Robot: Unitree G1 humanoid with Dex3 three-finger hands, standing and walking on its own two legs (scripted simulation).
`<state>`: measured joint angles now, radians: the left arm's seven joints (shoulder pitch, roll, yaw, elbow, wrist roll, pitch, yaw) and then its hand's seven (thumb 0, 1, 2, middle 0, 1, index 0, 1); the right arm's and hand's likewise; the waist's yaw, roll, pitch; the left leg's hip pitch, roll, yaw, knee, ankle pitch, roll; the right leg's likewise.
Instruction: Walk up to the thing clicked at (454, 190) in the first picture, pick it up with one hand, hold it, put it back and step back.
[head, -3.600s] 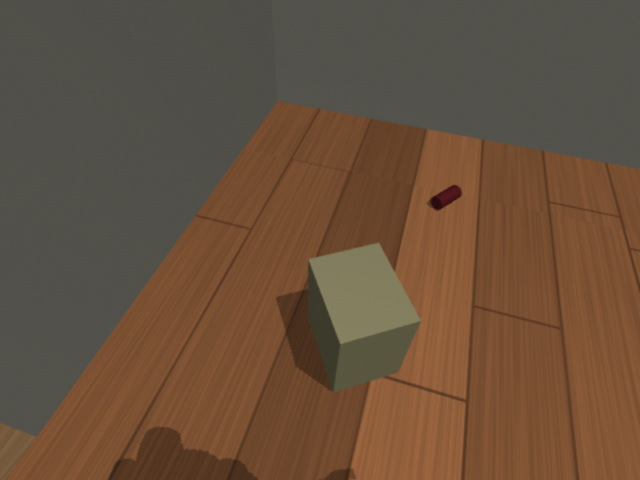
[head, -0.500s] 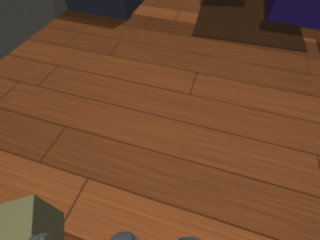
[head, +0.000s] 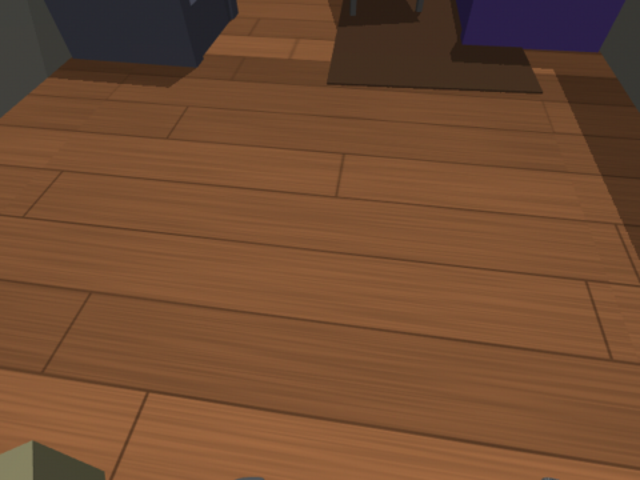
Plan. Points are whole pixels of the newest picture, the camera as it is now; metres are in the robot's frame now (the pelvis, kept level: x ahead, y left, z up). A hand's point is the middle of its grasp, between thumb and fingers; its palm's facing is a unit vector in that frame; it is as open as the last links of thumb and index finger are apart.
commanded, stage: walk up
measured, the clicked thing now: out of the picture +0.48 +1.45 -0.72
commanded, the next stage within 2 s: stand in 0.82 s
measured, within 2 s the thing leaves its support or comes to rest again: neither
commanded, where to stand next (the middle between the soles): +0.08 +0.04 m, yaw -1 degrees
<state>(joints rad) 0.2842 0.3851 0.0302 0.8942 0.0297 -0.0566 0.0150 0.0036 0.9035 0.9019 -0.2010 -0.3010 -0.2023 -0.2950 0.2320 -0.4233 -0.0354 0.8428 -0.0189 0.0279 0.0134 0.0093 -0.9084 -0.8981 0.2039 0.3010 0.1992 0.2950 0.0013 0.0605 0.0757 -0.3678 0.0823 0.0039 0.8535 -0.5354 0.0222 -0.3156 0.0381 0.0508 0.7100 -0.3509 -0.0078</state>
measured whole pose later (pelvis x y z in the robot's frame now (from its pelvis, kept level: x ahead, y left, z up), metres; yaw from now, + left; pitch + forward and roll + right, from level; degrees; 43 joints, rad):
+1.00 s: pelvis +0.02 +0.02 +0.03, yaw -3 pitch -2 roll +0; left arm 0.06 0.35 -0.01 1.13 0.01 -0.02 0.01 0.00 0.90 0.90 -0.20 -0.30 -0.20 -0.29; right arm 0.07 -0.36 -0.02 1.13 -0.01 0.01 0.02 0.01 -0.91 -0.90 0.20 0.30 0.20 0.29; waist -0.02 0.01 0.07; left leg -0.14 0.05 0.08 0.40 -0.22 -0.02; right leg -0.17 0.00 0.13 0.41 -0.22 0.04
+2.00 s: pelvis +0.03 +0.03 +0.03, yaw -1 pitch -2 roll +0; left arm 0.11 0.35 0.00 1.13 0.01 -0.02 0.00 0.00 0.90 0.90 -0.20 -0.30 -0.20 -0.29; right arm 0.09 -0.35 -0.01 1.13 -0.01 -0.01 0.02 0.01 -0.91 -0.90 0.20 0.30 0.20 0.29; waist -0.01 0.00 0.05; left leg -0.13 0.04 0.04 0.35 -0.19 -0.02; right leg -0.12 -0.03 0.09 0.34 -0.19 0.05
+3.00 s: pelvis +0.02 +0.02 +0.03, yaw +0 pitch -2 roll +0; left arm 0.14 0.36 0.00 1.12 0.02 -0.01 0.00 0.00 0.90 0.90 -0.20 -0.30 -0.20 -0.29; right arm 0.13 -0.36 -0.01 1.13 -0.01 0.00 0.02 0.01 -0.91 -0.90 0.20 0.30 0.20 0.29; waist -0.01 0.00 0.05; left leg -0.14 0.03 0.02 0.35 -0.18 -0.02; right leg -0.12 -0.03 0.07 0.33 -0.19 0.04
